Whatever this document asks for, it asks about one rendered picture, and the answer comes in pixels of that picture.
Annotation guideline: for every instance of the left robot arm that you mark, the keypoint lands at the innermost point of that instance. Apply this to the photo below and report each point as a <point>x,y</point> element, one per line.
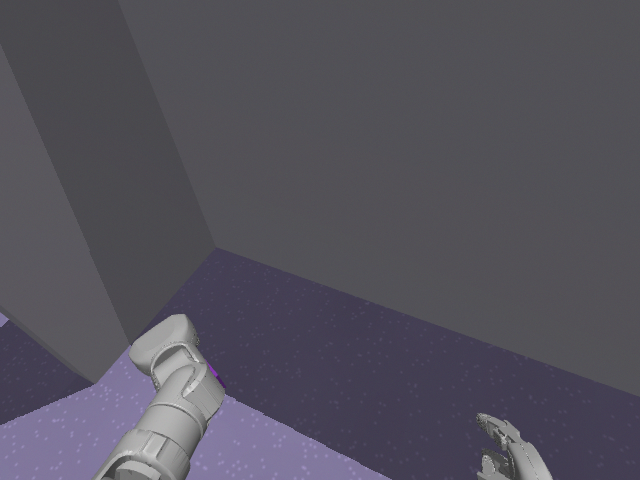
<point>163,441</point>

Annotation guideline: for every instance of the left robot hand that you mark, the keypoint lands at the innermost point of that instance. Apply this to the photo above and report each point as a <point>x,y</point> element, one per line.
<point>176,327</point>

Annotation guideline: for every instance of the small box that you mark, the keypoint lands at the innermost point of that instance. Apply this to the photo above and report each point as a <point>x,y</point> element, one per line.
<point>216,375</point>

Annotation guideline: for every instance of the right robot hand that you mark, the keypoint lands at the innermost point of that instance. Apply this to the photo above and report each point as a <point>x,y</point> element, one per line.
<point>523,461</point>

